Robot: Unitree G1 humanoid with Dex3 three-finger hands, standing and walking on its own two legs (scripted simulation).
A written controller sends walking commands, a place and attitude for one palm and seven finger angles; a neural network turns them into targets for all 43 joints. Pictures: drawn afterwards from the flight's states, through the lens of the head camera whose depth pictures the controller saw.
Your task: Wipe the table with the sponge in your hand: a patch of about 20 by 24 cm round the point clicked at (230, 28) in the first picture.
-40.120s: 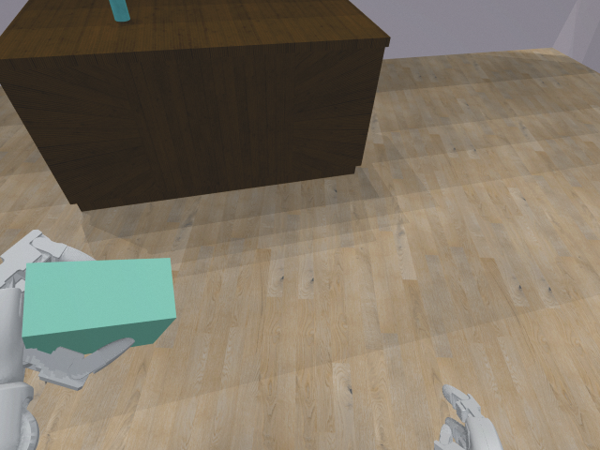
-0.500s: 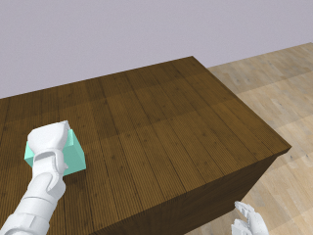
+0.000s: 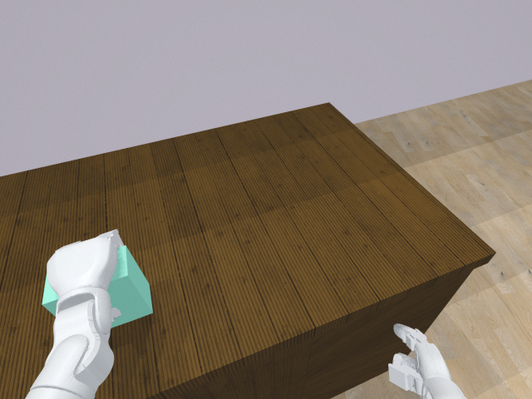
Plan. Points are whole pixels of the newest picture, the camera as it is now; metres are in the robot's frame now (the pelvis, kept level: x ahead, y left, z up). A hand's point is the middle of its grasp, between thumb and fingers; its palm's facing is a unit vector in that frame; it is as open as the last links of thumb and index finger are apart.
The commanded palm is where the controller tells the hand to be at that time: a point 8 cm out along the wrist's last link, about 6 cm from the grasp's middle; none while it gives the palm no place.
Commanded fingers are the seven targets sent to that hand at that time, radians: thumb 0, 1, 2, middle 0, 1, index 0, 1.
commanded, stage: wipe back along the first lane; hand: left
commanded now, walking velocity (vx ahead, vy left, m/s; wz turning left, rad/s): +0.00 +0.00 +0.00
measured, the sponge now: (108, 298) +0.25 +0.31 +0.00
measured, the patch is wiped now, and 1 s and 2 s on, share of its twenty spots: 1.00 1.00 1.00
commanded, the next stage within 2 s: lift the sponge slowly off the table in 0.28 s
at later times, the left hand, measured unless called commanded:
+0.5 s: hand (103, 304) +0.22 +0.28 +0.05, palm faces +0.05 -0.09 -0.99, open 10.3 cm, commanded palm +0.18 +0.26 +0.08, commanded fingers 0.00 0.10 1.30 -1.20 -1.60 -1.20 -1.60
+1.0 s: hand (103, 310) +0.21 +0.27 +0.05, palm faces +0.01 -0.13 -0.99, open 10.3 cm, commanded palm +0.18 +0.26 +0.12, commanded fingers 0.00 0.10 1.30 -1.20 -1.60 -1.20 -1.60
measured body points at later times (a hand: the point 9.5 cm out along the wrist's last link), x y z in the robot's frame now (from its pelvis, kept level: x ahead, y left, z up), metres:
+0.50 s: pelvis -0.01 -0.01 +0.00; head -0.03 -0.03 +0.45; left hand +0.21 +0.28 +0.10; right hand +0.23 -0.21 -0.07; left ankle -0.02 +0.09 -0.74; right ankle -0.01 -0.11 -0.74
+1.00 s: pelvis -0.02 -0.01 +0.00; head -0.04 -0.04 +0.45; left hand +0.21 +0.27 +0.11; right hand +0.23 -0.21 -0.07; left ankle -0.02 +0.09 -0.74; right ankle -0.01 -0.11 -0.74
